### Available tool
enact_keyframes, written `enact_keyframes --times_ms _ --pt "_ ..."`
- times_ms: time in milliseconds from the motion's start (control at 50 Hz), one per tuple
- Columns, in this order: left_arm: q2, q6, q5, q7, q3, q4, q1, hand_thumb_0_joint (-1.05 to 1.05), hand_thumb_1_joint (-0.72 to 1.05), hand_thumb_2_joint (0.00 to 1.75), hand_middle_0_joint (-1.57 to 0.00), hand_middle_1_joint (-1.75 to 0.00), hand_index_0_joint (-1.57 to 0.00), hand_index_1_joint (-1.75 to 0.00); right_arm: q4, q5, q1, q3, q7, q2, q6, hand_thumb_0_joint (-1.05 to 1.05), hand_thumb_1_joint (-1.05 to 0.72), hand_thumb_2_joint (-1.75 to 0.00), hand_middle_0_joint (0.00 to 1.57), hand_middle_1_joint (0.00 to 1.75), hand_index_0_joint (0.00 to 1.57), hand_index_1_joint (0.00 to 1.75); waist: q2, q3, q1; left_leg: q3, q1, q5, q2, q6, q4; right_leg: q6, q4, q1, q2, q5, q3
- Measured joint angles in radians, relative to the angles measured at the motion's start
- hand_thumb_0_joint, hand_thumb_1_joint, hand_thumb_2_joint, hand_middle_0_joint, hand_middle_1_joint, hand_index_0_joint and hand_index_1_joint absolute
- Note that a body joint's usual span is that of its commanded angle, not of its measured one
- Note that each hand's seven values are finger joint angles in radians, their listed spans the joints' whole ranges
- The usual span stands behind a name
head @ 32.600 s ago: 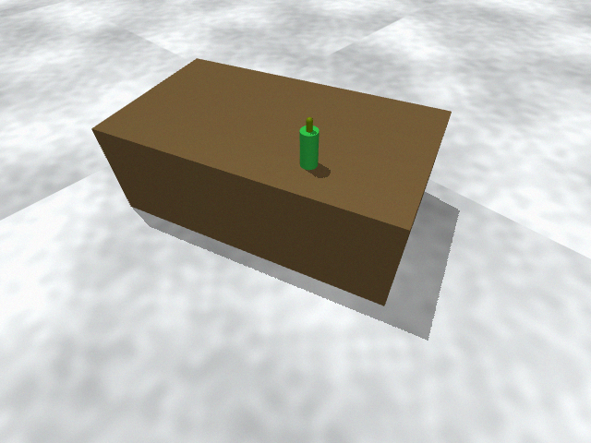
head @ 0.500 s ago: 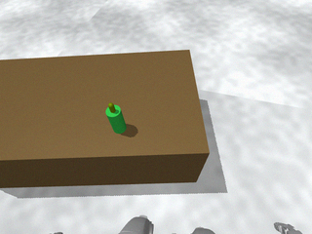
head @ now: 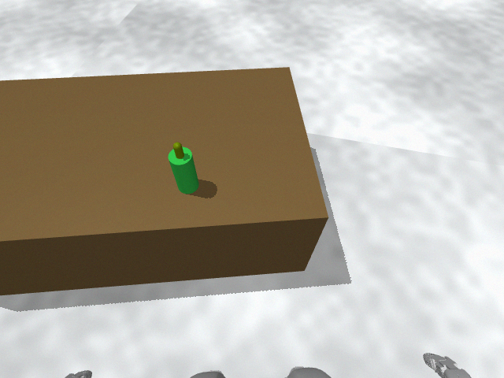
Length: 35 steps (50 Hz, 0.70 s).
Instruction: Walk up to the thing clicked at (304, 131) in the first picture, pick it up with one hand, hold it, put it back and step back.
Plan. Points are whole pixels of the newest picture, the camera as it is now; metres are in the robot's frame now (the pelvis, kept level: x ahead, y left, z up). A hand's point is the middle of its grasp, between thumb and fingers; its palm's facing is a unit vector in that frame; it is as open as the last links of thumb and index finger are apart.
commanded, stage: step back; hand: left
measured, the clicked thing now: (183, 166) +0.65 +0.20 -0.21
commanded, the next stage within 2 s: none
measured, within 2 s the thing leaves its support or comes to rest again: neither
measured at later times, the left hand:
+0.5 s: hand out of the picture +0.00 +0.28 -0.14, palm faces +0.03 -0.93 -0.36, open 7.4 cm
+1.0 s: hand out of the picture -0.19 +0.23 -0.12, palm faces -0.02 -0.91 -0.42, open 7.4 cm
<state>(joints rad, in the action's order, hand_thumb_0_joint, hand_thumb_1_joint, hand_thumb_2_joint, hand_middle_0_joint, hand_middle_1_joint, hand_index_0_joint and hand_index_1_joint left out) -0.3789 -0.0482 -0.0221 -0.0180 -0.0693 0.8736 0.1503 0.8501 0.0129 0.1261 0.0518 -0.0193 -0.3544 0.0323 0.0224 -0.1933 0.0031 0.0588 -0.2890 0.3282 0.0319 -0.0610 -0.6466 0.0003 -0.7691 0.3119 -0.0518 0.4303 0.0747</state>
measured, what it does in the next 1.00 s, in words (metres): walks backwards: right foot, then left foot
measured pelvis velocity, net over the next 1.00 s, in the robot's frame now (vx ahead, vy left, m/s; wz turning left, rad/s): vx -0.27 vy -0.04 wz -0.01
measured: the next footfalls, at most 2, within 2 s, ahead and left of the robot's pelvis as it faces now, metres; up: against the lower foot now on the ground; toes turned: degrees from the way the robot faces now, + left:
right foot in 0.02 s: +0.03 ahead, -0.11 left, +0.00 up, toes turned +3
left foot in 0.40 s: -0.08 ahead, +0.13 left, +0.00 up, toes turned -1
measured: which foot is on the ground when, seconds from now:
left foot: down 0.00-0.08, up 0.10-0.38, down 0.40-0.82, up 0.84-1.00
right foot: up 0.00-0.00, down 0.02-0.42, up 0.44-0.76, down 0.78-1.00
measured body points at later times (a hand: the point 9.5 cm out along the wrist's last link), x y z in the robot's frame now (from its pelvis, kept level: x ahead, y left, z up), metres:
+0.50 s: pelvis -0.12 +0.02 +0.00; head -0.07 +0.04 +0.45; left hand +0.00 +0.33 -0.12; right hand -0.03 -0.29 -0.11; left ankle -0.12 +0.13 -0.72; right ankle -0.06 -0.11 -0.68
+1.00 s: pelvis -0.27 -0.04 +0.01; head -0.22 -0.06 +0.46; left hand -0.19 +0.28 -0.09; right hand -0.16 -0.35 -0.12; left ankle -0.29 +0.11 -0.65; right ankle -0.25 -0.15 -0.72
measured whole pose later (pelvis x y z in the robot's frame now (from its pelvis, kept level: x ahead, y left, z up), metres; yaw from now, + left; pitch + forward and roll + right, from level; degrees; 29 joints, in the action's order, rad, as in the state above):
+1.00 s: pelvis -0.27 -0.04 +0.01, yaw -1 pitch -1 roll +2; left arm -0.35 -0.06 -0.05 0.01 -0.07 0.83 0.21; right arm 0.84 0.00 0.18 0.05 -0.03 -0.41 0.04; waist -0.02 -0.12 -0.03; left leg -0.12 -0.46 0.48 0.10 0.00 -1.11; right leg -0.02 -0.61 0.30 0.02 0.30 0.05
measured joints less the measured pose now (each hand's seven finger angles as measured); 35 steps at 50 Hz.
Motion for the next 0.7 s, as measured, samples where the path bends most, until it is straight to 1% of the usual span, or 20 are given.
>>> enact_keyframes --times_ms 20,40,80,100,140,160,200,240,280,340,380,400,420,440,480,500,520,560,620,700 --pt "0.001 0.004 -0.003 0.002 -0.001 0.002 0.006 0.01 0.9 0.9 -0.2 -0.3 -0.2 -0.3 -0.003 -0.003 -0.004 -0.001 0.002 -0.004 0.003 0.0 -0.9 -0.9 0.21 0.3 0.2 0.3 -0.005 0.003 -0.003 0.009 -0.012 0.009 -0.001 0.002 -0.023 -0.007 0.065 -0.028 0.006 -0.033 -0.011" --pt "0.011 0.007 -0.006 0.002 -0.003 0.009 0.004 0.01 0.91 0.9 -0.2 -0.3 -0.2 -0.3 -0.002 -0.007 -0.013 0.0 0.003 -0.012 0.006 0.0 -0.9 -0.9 0.21 0.3 0.2 0.3 -0.028 -0.004 -0.002 0.007 -0.019 0.018 -0.015 0.006 -0.048 -0.02 0.101 -0.047 -0.005 -0.072 -0.022" --pt "0.035 0.013 -0.014 0.007 0.001 0.015 0.005 0.01 0.91 0.9 -0.2 -0.3 -0.2 -0.3 0.008 -0.017 -0.02 0.004 0.003 -0.024 0.015 0.0 -0.9 -0.9 0.21 0.3 0.2 0.3 -0.089 -0.008 0.014 -0.031 -0.031 0.016 -0.043 0.014 -0.077 -0.035 0.134 -0.067 -0.034 -0.099 -0.054" --pt "0.035 0.016 -0.014 0.012 0.005 0.008 0.01 0.01 0.91 0.9 -0.2 -0.3 -0.2 -0.3 0.013 -0.021 -0.019 0.004 0.002 -0.02 0.02 0.0 -0.9 -0.9 0.21 0.3 0.2 0.3 -0.089 0.003 0.012 -0.056 -0.05 0.056 -0.027 0.022 -0.113 -0.041 0.135 -0.059 -0.03 -0.103 -0.056" --pt "0.027 0.019 -0.015 0.015 0.005 -0.011 0.015 0.01 0.9 0.9 -0.2 -0.3 -0.2 -0.3 0.021 -0.023 -0.018 -0.002 0.001 -0.006 0.027 0.0 -0.9 -0.9 0.21 0.3 0.2 0.3 -0.054 0.012 -0.012 -0.1 -0.09 0.18 0.031 0.042 -0.269 -0.049 0.135 -0.043 -0.005 -0.116 -0.031" --pt "0.026 0.02 -0.013 0.014 0.003 -0.021 0.015 0.01 0.9 0.9 -0.2 -0.3 -0.2 -0.3 0.021 -0.025 -0.015 -0.005 0.003 -0.004 0.027 0.0 -0.9 -0.9 0.21 0.3 0.2 0.3 -0.041 0.013 -0.02 -0.123 -0.105 0.206 0.055 0.048 -0.342 -0.05 0.148 -0.039 0.007 -0.131 -0.021" --pt "0.029 0.019 -0.009 0.01 0.001 -0.038 0.01 0.01 0.9 0.9 -0.2 -0.3 -0.2 -0.3 0.018 -0.028 -0.004 -0.011 0.004 -0.01 0.02 0.0 -0.9 -0.9 0.21 0.3 0.2 0.3 -0.03 0.023 -0.025 -0.17 -0.127 0.211 0.084 0.056 -0.443 -0.045 0.183 -0.027 0.024 -0.165 -0.015" --pt "0.033 0.016 -0.012 0.008 0.0 -0.056 0.0 0.01 0.9 0.9 -0.2 -0.3 -0.2 -0.3 0.012 -0.028 0.009 -0.014 0.002 -0.021 0.013 0.0 -0.9 -0.9 0.21 0.3 0.2 0.3 -0.029 0.03 -0.028 -0.194 -0.124 0.195 0.086 0.066 -0.469 -0.039 0.205 -0.007 0.033 -0.194 -0.014" --pt "0.035 0.013 -0.017 0.006 0.001 -0.076 -0.012 0.01 0.9 0.9 -0.2 -0.3 -0.2 -0.3 0.006 -0.028 0.022 -0.015 -0.003 -0.034 0.007 0.0 -0.9 -0.9 0.21 0.3 0.2 0.3 -0.036 0.032 -0.026 -0.197 -0.095 0.184 0.066 0.074 -0.408 -0.032 0.211 0.014 0.036 -0.213 -0.021" --pt "0.033 0.009 -0.019 0.004 0.003 -0.107 -0.034 0.01 0.9 0.9 -0.2 -0.3 -0.2 -0.3 0.004 -0.021 0.037 -0.011 -0.008 -0.047 0.002 0.0 -0.9 -0.9 0.21 0.3 0.2 0.3 -0.044 0.023 -0.013 -0.163 -0.028 0.168 0.016 0.079 -0.217 -0.02 0.188 0.05 0.041 -0.225 -0.047" --pt "0.026 0.003 -0.014 0.007 0.005 -0.125 -0.047 0.01 0.9 0.9 -0.2 -0.3 -0.2 -0.3 0.007 -0.013 0.047 -0.006 -0.009 -0.049 -0.004 0.0 -0.9 -0.9 0.21 0.3 0.2 0.3 -0.041 0.014 -0.004 -0.13 0.03 0.089 -0.007 0.074 -0.046 -0.011 0.143 0.079 0.047 -0.218 -0.064" --pt "0.016 -0.002 -0.01 0.009 0.004 -0.128 -0.057 0.01 0.9 0.9 -0.2 -0.3 -0.2 -0.3 0.014 -0.008 0.046 -0.002 -0.009 -0.04 -0.009 0.0 -0.9 -0.9 0.21 0.3 0.2 0.3 -0.022 0.002 -0.003 -0.116 0.049 0.039 0.001 0.063 0.004 -0.004 0.112 0.092 0.06 -0.211 -0.062" --pt "0.003 -0.008 -0.007 0.01 0.0 -0.125 -0.063 0.0 0.9 0.9 -0.2 -0.3 -0.2 -0.3 0.023 0.0 0.041 -0.001 -0.008 -0.023 -0.009 0.0 -0.9 -0.9 0.21 0.3 0.2 0.3 0.017 -0.012 -0.013 -0.095 0.058 0.025 0.022 0.055 0.012 -0.001 0.09 0.1 0.078 -0.21 -0.039" --pt "-0.003 -0.015 -0.004 0.01 -0.004 -0.119 -0.061 0.0 0.9 0.9 -0.2 -0.3 -0.2 -0.3 0.025 0.009 0.043 -0.004 -0.003 -0.01 -0.009 0.0 -0.91 -0.9 0.21 0.3 0.2 0.3 0.041 -0.012 -0.023 -0.078 0.058 0.02 0.029 0.051 0.011 -0.008 0.064 0.112 0.07 -0.167 -0.009" --pt "-0.001 -0.029 -0.007 0.006 -0.008 -0.094 -0.045 0.0 0.9 0.9 -0.2 -0.3 -0.2 -0.3 0.022 0.019 0.055 -0.012 0.011 -0.003 -0.009 0.0 -0.9 -0.9 0.21 0.3 0.2 0.3 0.029 0.008 -0.005 -0.093 0.038 0.013 0.005 0.044 0.0 -0.011 -0.085 0.145 0.0 0.017 0.035" --pt "0.0 -0.035 -0.008 0.007 -0.009 -0.082 -0.039 0.01 0.9 0.9 -0.2 -0.3 -0.2 -0.3 0.023 0.022 0.061 -0.013 0.013 -0.001 -0.011 0.0 -0.9 -0.9 0.21 0.3 0.2 0.3 0.016 0.017 0.007 -0.108 0.031 0.002 -0.01 0.042 0.007 -0.012 -0.177 0.158 -0.034 0.06 0.046" --pt "-0.002 -0.037 -0.006 0.009 -0.012 -0.074 -0.03 0.01 0.9 0.9 -0.2 -0.3 -0.2 -0.3 0.024 0.026 0.065 -0.015 0.013 0.001 -0.011 0.0 -0.9 -0.9 0.21 0.3 0.2 0.3 0.011 0.026 0.009 -0.114 0.028 -0.015 -0.023 0.043 0.025 -0.014 -0.262 0.169 -0.059 0.073 0.058" --pt "-0.011 -0.033 0.0 0.015 -0.019 -0.071 -0.006 0.01 0.91 0.9 -0.2 -0.3 -0.2 -0.3 0.023 0.026 0.065 -0.016 0.01 0.006 -0.012 0.0 -0.9 -0.9 0.21 0.3 0.21 0.3 0.015 0.043 -0.004 -0.105 0.02 -0.051 -0.043 0.049 0.066 -0.015 -0.382 0.178 -0.084 0.057 0.083" --pt "-0.024 -0.028 -0.001 0.021 -0.031 -0.065 0.023 0.01 0.9 0.9 -0.2 -0.3 -0.2 -0.3 0.004 0.022 0.051 -0.011 0.006 0.002 -0.019 0.0 -0.9 -0.9 0.21 0.3 0.21 0.3 0.02 0.044 -0.017 -0.095 -0.008 -0.087 -0.06 0.054 0.086 0.008 -0.415 0.136 -0.073 0.047 0.096" --pt "-0.04 -0.025 -0.006 0.021 -0.035 -0.05 0.047 0.01 0.91 0.9 -0.2 -0.3 -0.2 -0.3 -0.036 0.018 0.014 -0.005 0.002 -0.011 -0.025 0.0 -0.9 -0.9 0.21 0.3 0.21 0.3 0.026 0.024 -0.028 -0.072 -0.061 -0.111 -0.076 0.059 0.06 0.035 -0.249 0.04 -0.02 0.075 0.081"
